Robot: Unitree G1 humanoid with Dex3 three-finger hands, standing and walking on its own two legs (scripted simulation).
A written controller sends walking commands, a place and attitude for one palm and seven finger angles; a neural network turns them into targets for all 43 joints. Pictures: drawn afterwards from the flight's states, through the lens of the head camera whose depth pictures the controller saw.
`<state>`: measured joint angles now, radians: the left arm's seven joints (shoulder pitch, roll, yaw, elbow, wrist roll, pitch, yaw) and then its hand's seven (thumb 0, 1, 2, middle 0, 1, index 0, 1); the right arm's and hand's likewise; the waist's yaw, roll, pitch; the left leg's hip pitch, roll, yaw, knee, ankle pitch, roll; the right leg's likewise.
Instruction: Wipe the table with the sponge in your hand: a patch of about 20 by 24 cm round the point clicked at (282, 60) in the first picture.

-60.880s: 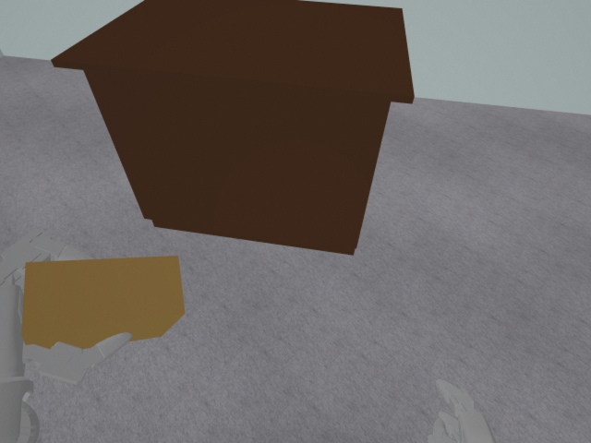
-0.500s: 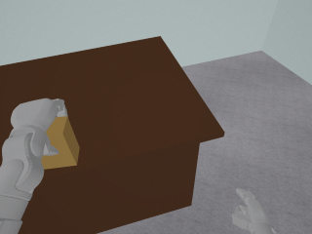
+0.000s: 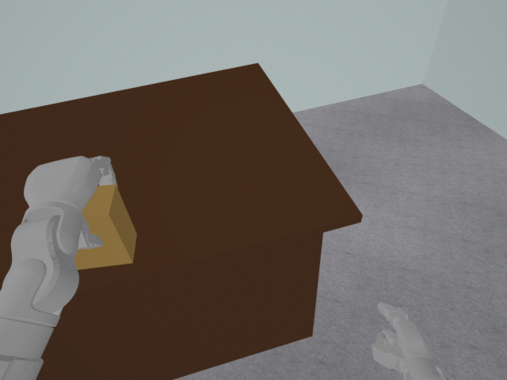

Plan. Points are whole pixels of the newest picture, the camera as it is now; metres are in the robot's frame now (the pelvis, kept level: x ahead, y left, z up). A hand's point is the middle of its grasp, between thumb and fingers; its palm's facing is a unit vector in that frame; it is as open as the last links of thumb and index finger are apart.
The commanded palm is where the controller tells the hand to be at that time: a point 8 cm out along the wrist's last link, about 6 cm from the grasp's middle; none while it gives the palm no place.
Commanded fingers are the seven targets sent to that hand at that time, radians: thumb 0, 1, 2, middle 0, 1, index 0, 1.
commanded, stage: lower the sponge onto the table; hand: left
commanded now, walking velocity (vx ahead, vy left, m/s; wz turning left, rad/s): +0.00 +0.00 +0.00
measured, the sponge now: (93, 237) +0.27 +0.32 +0.10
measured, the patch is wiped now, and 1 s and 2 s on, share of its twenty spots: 1.00 1.00 1.00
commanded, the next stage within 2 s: wipe forward along the first lane in 1.02 s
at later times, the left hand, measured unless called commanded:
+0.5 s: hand (91, 214) +0.28 +0.30 +0.14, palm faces +0.05 -0.01 -1.00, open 10.1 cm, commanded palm +0.25 +0.31 +0.21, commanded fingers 0.00 0.10 1.30 -1.20 -1.60 -1.20 -1.60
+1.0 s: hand (79, 224) +0.27 +0.32 +0.14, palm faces +0.06 -0.03 -1.00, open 10.1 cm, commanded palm +0.24 +0.32 +0.19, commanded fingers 0.00 0.10 1.30 -1.20 -1.60 -1.20 -1.60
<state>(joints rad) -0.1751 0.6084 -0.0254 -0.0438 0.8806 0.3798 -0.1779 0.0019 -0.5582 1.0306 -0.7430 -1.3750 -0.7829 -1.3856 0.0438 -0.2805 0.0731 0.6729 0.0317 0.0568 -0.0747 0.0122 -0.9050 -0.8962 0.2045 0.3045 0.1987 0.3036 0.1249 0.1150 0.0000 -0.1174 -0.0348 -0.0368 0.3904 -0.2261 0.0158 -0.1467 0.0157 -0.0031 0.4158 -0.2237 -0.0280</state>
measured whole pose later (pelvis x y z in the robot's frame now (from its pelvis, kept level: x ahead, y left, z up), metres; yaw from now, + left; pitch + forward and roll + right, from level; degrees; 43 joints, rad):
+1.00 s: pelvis +0.01 +0.00 +0.00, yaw +0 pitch -2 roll +0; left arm -0.05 0.59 0.04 -0.04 0.88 0.38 -0.11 0.00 -0.55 1.03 -0.73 -1.39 -0.77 -1.40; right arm 0.06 -0.29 0.05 0.68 0.03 0.07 -0.09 0.01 -0.91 -0.90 0.20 0.30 0.20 0.30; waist 0.12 0.10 -0.01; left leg -0.12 -0.03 -0.03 0.42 -0.25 0.01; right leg -0.15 0.02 0.00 0.44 -0.25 -0.03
